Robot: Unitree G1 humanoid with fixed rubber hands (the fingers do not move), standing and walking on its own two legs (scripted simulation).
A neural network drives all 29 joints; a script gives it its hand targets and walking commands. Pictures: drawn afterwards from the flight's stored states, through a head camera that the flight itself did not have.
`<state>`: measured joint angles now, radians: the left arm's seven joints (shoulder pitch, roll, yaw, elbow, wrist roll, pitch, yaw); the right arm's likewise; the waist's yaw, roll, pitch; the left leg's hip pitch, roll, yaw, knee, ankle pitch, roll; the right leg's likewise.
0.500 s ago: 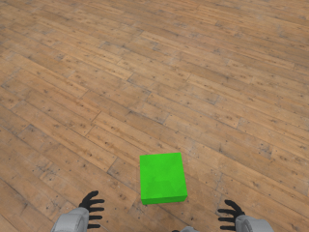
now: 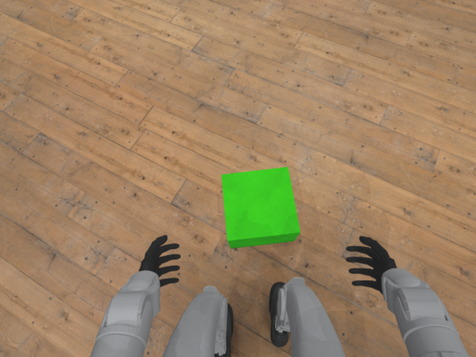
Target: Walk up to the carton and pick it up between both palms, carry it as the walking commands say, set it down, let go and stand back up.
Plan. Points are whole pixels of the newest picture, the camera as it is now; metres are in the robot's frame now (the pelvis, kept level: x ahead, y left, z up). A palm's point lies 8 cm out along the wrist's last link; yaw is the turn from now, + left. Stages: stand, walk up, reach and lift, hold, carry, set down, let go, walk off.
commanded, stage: reach and lift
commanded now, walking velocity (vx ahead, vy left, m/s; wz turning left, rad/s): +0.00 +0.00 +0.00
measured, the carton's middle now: (258, 208) +0.51 -0.02 -0.62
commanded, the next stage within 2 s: none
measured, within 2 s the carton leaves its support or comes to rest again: neither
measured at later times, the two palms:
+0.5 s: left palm (163, 209) +0.36 +0.18 -0.13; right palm (360, 198) +0.40 -0.22 -0.14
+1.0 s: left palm (170, 164) +0.48 +0.19 -0.15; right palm (354, 148) +0.52 -0.22 -0.15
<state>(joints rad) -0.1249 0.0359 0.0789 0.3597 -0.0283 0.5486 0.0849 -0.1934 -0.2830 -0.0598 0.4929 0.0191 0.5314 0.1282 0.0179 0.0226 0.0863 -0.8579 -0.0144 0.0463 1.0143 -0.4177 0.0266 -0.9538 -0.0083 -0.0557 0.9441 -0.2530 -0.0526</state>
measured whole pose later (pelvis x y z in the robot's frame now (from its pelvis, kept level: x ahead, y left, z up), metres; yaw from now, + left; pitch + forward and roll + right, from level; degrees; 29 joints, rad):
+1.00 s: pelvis +0.00 -0.02 -0.05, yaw +4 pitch +42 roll +3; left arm -0.97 0.18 0.27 0.76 -0.03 0.15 0.08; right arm -1.12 -0.38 -0.26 0.99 0.01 0.13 0.09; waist 0.01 -0.01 -0.02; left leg -1.46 -0.03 0.03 1.11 -0.38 0.00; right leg -1.56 -0.03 -0.07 1.05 -0.23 -0.08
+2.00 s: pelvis -0.04 -0.02 -0.28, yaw +5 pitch +40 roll +4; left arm -1.25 0.27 0.21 0.87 -0.18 0.17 0.14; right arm -1.39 -0.49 -0.10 1.08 0.17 0.15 -0.01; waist 0.01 0.00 0.23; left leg -2.11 -0.02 0.06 2.06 -0.65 -0.01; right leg -2.25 -0.07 -0.07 1.97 -0.42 -0.13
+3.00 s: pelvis -0.05 -0.01 -0.35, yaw +6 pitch +31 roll +3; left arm -1.52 0.29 0.05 1.15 -0.27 0.06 0.16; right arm -1.63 -0.53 0.04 1.36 0.30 0.02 -0.02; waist -0.02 0.04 0.52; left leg -2.19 -0.05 0.09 2.30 -0.66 0.02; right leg -2.33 -0.08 -0.03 2.21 -0.43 -0.09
